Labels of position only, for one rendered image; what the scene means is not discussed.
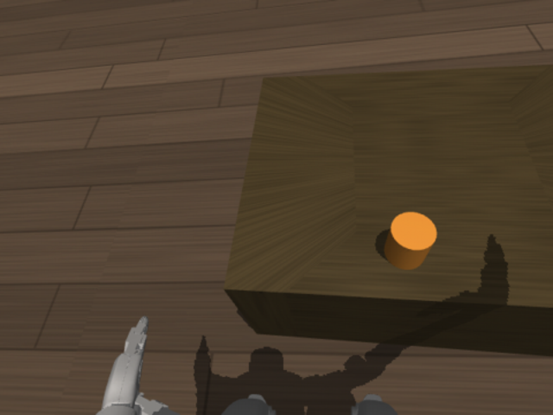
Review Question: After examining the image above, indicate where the can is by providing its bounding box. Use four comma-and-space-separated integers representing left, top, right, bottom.
385, 212, 437, 270

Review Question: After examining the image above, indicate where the left robot hand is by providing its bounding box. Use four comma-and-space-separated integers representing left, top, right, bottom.
101, 316, 181, 415

